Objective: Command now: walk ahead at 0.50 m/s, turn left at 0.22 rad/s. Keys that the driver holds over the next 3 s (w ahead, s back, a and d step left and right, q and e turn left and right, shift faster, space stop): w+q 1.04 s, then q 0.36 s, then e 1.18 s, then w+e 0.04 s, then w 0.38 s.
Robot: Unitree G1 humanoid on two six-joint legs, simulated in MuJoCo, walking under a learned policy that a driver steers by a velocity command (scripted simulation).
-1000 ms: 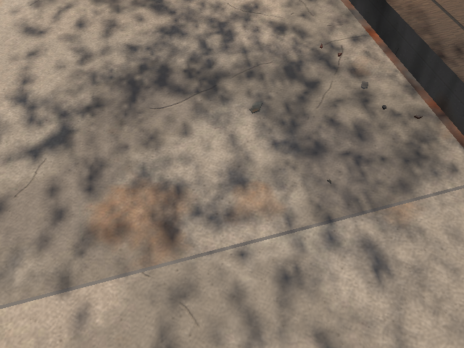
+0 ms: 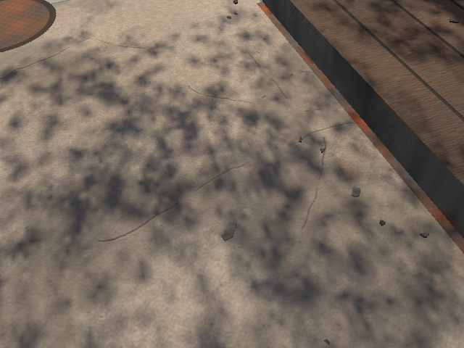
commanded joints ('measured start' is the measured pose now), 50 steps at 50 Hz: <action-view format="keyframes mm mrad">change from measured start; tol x32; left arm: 1 25 110 23 -27 -1 -25 5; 37 -418 92 -1 -267 13 32 -19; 43 63 255 48 -188 36 -8 25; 50 -74 111 21 -172 11 -2 14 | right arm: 1 -1 -42 -11 -39 2 9 7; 50 94 -96 -37 -108 -10 17 6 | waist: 1 -9 -92 41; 18 -90 203 -280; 39 -73 39 8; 44 51 -354 -361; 50 -9 -159 -23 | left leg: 1 -120 23 -29 -31 112 -16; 16 291 -161 179 -519 35 160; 18 859 273 -563 -630 36 400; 26 360 71 -232 -826 422 261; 41 459 43 -337 -590 622 116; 43 284 -83 -217 -137 374 67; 44 -17 -237 -103 112 -324 36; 50 -32 -26 -45 116 -69 13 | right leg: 1 17 -277 163 -207 143 -85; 15 282 -315 -102 225 1005 -20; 17 1 -276 -126 715 639 18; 18 -467 -50 -93 1102 -318 76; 19 -595 -43 129 1178 -328 67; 37 -516 -102 105 352 127 138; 42 16 -65 124 151 32 57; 45 341 -511 854 -17 -376 -122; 50 3 -326 299 -94 44 -40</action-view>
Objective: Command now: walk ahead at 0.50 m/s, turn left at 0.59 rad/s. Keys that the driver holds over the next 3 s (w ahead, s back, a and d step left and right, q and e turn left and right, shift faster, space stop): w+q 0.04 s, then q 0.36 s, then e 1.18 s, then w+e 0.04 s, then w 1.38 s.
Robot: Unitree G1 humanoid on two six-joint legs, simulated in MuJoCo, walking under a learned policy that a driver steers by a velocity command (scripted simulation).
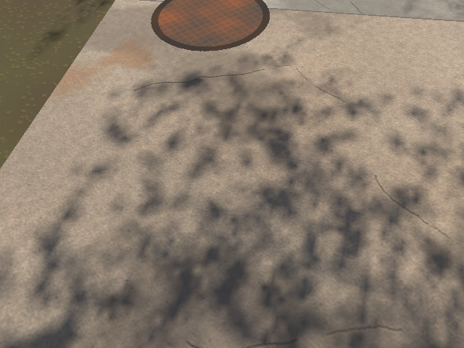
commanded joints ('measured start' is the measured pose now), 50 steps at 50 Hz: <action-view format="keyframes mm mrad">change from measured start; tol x32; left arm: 1 98 99 28 -9 -14 -31 -4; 50 112 156 70 -9 -34 96 8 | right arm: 1 20 -40 -6 -65 -10 16 22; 50 -158 -34 0 -86 7 53 -45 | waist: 1 27 -157 -36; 18 -3 228 -385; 50 37 -131 -66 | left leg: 1 -189 84 -23 28 61 -16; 15 75 -8 138 -586 205 37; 19 564 412 -454 -658 1087 330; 24 138 220 -156 -811 731 187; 37 187 293 -149 -857 198 165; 50 -185 10 19 -124 -34 -112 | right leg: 1 170 -268 237 -265 117 -111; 15 250 -251 -120 150 710 -52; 18 -263 38 -46 917 -524 70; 19 -300 -43 91 940 -468 73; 38 -22 -3 38 230 -272 3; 43 103 -368 592 -205 295 -223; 50 243 -173 365 -95 529 -201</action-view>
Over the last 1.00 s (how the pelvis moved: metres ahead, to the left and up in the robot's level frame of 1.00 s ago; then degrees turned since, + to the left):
0.54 0.10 -0.01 33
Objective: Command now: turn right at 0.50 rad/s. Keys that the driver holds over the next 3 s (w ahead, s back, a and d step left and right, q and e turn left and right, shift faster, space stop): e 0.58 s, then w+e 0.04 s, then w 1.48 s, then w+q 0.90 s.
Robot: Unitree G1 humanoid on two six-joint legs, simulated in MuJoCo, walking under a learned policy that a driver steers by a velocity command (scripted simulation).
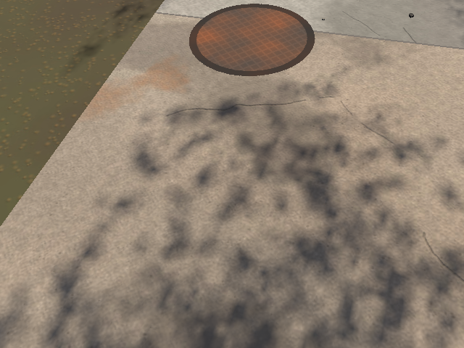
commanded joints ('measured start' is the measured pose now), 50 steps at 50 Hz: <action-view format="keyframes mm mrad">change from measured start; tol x16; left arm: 1 4 157 44 -61 -5 -11 3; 32 -177 123 17 -163 1 36 -80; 37 139 291 47 -79 22 -20 -53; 50 145 130 -7 22 8 -101 -24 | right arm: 1 -22 -61 -10 -68 5 -10 4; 14 45 -241 -22 -126 -3 -44 -32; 50 -93 -77 -2 -96 -20 -50 82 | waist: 1 3 -115 -64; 12 -53 -157 -79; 14 15 197 -104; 33 -48 152 -46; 35 36 56 -33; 37 111 -364 19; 38 107 -181 101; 50 43 -105 94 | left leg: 1 -112 15 -20 -4 2 -27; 9 75 -13 -31 -274 -22 -5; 12 307 -11 -35 -598 161 14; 14 503 403 -442 -744 341 129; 17 298 353 -297 -702 444 227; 29 391 327 -41 -642 513 228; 34 199 316 -30 -668 -88 178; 37 -345 30 158 -76 -253 44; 42 -202 126 26 3 154 32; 50 -324 129 57 -86 269 0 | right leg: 1 166 -229 231 -58 604 -172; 11 31 -177 390 14 505 -98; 15 -308 76 41 525 -390 65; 20 -315 10 -8 715 -172 106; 27 -297 -41 -63 493 -193 115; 35 202 11 -159 -12 -123 -16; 37 308 -436 576 -329 -570 -167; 44 230 -235 151 -311 99 -127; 50 265 -240 103 -322 221 -150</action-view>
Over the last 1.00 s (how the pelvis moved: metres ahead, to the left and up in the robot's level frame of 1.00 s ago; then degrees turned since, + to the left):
0.19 0.02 0.01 2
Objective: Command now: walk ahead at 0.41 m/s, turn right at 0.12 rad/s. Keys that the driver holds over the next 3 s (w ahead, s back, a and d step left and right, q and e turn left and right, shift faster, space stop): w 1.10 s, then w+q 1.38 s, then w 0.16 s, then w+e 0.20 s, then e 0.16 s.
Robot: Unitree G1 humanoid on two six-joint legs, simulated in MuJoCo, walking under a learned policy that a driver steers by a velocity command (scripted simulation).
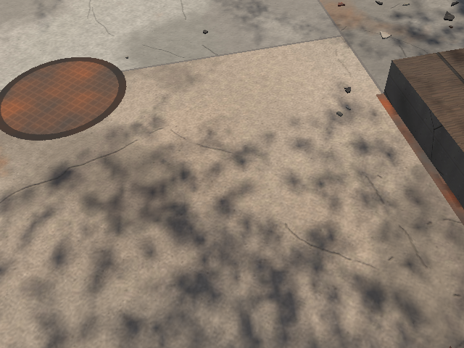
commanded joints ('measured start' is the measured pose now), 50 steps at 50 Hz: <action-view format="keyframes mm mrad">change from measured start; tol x32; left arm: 1 51 148 32 -8 2 -18 8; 32 -449 55 -6 -115 15 -7 -23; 39 92 284 81 31 58 -32 19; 50 -39 98 37 102 -5 -67 10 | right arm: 1 -192 -45 -2 -112 0 -22 2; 7 -257 -30 12 -152 7 -37 -1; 12 320 -235 -58 7 -22 -62 -60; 50 -8 14 10 73 0 -41 -19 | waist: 1 45 -135 125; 13 -131 151 -304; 50 -34 -100 52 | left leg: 1 -181 -7 25 -86 42 -7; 10 382 -155 88 -392 -31 138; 12 914 232 -458 -506 -315 264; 13 881 317 -803 -681 -305 307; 19 407 129 -248 -789 20 229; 36 735 123 -49 -527 807 164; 40 7 -131 -95 408 -339 103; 50 -12 29 -29 73 -2 34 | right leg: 1 8 -255 146 -73 265 -126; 10 3 -258 41 329 1003 -54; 13 -594 37 71 1140 -222 -5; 14 -664 -37 101 1177 -156 -19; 34 -626 -110 -92 372 194 10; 37 -242 -40 -111 268 134 -58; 39 280 -511 592 182 6 -259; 50 -199 -268 98 -74 290 -136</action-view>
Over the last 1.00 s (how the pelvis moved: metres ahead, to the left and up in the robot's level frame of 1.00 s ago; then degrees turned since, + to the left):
0.05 -0.03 0.00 -27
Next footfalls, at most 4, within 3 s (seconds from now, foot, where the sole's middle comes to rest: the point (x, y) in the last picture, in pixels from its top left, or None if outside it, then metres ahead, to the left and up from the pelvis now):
0.22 left None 0.29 0.11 -0.78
0.74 right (284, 318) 0.60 -0.06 -0.78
1.30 left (225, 236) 0.89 0.12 -0.78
1.86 right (248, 162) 1.24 0.04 -0.78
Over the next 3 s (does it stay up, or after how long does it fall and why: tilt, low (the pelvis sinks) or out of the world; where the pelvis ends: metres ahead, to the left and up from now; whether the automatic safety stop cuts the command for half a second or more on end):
stays up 1.51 0.44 -0.03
